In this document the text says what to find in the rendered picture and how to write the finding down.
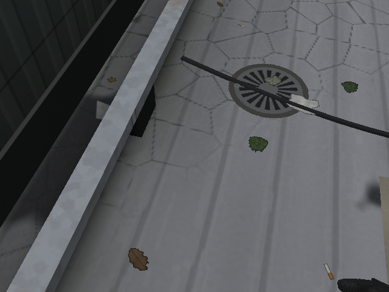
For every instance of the robot right hand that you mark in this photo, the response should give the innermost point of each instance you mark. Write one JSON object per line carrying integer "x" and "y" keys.
{"x": 362, "y": 285}

